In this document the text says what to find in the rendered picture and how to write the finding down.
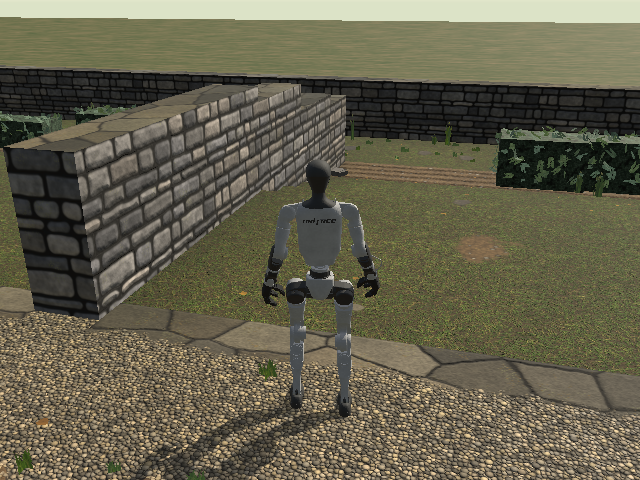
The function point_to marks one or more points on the right robot upper arm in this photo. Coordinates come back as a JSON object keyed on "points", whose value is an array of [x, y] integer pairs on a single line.
{"points": [[351, 213]]}

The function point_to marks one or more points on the robot left forearm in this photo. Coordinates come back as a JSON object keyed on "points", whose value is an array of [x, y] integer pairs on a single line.
{"points": [[273, 269]]}

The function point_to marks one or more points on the left robot upper arm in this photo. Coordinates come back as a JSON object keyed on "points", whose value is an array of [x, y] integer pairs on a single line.
{"points": [[286, 214]]}

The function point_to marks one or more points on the robot left hand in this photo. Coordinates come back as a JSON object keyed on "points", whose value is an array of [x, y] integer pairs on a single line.
{"points": [[267, 291]]}

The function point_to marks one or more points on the robot right hand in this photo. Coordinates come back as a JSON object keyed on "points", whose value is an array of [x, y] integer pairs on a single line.
{"points": [[367, 283]]}

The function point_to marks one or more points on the robot right forearm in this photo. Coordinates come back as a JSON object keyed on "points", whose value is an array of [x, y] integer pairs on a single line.
{"points": [[367, 265]]}

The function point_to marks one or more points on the robot torso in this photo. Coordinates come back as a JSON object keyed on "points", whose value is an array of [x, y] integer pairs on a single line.
{"points": [[319, 238]]}

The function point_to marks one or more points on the right robot shin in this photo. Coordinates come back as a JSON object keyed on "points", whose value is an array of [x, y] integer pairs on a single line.
{"points": [[344, 364]]}

